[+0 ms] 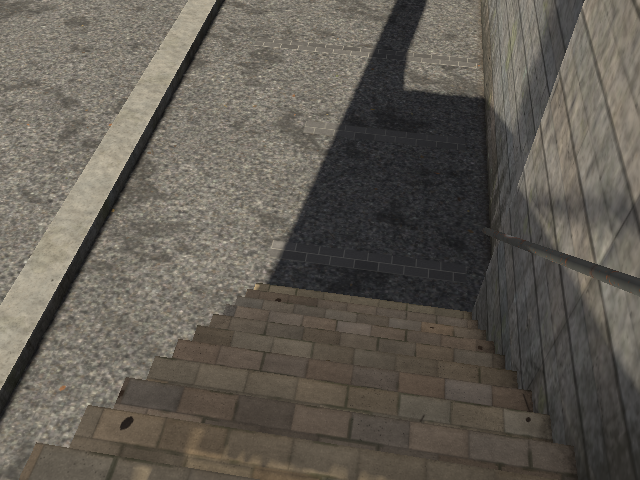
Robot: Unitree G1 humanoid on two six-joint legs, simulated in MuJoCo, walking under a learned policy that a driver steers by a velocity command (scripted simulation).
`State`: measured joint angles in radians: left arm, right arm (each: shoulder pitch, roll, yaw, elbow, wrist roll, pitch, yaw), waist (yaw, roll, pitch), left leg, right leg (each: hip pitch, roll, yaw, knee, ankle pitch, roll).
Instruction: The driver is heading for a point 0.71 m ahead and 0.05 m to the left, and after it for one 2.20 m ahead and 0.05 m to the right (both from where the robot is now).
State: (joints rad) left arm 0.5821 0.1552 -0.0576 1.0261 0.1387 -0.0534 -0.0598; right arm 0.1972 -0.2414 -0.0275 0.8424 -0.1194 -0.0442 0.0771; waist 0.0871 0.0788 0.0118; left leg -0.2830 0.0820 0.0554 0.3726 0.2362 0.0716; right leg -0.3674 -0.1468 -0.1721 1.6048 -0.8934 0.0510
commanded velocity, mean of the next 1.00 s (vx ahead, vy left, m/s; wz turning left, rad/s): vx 0.50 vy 0.00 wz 0.33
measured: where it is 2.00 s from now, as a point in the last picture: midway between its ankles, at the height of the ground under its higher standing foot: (302, 459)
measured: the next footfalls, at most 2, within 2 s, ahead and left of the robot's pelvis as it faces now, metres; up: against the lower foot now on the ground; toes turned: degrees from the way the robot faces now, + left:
right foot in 0.52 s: +0.30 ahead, -0.05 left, -0.21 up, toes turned +17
left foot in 1.08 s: +0.54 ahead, +0.25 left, -0.43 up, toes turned +24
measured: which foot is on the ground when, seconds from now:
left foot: down 0.00-0.54, up 0.56-1.00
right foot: up 0.00-0.50, down 0.52-1.00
